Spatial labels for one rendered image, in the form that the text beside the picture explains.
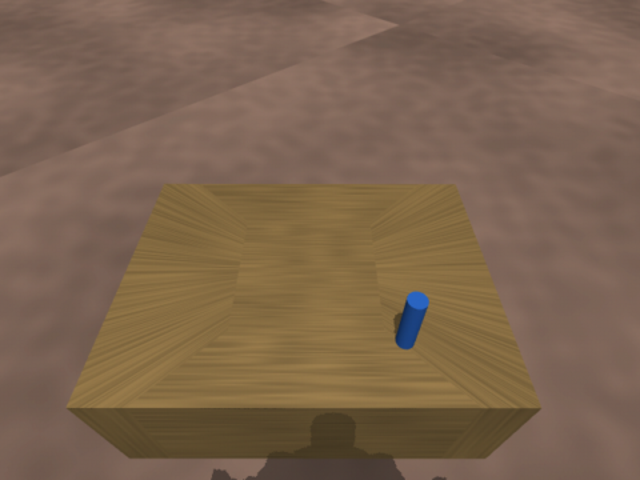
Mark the can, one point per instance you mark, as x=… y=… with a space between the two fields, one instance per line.
x=411 y=320

